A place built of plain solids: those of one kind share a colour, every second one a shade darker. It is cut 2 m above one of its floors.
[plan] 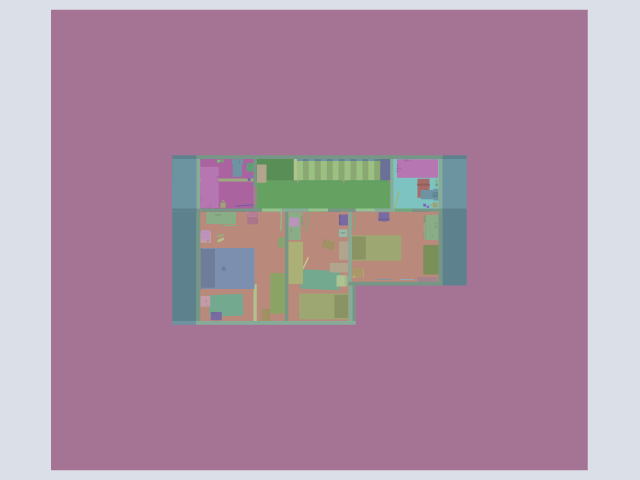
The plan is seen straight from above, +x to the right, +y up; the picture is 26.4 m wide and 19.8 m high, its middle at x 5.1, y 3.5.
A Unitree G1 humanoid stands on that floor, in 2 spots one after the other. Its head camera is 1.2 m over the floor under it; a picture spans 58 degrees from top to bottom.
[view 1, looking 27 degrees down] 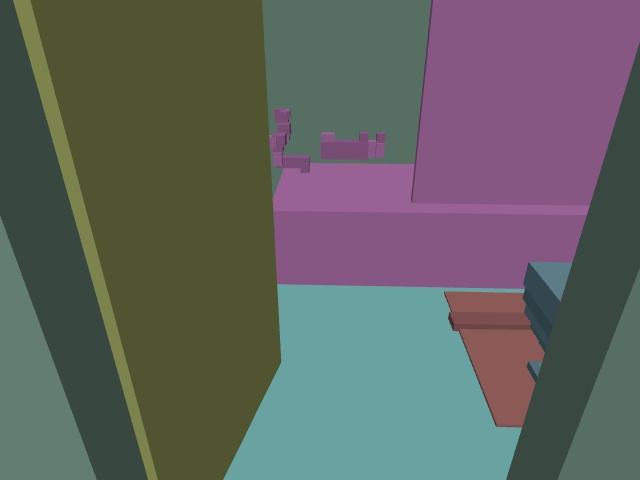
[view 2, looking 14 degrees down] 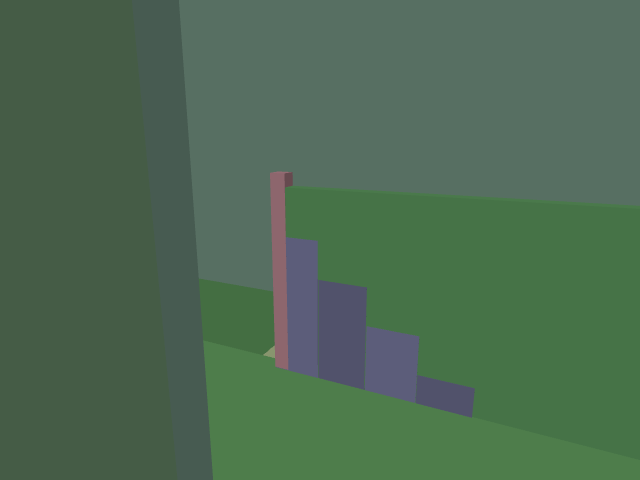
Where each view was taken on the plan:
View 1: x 8.57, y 4.22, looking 92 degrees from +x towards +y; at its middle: bathtub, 2.07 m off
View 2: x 5.22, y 4.12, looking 115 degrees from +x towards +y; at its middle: stair_guard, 2.00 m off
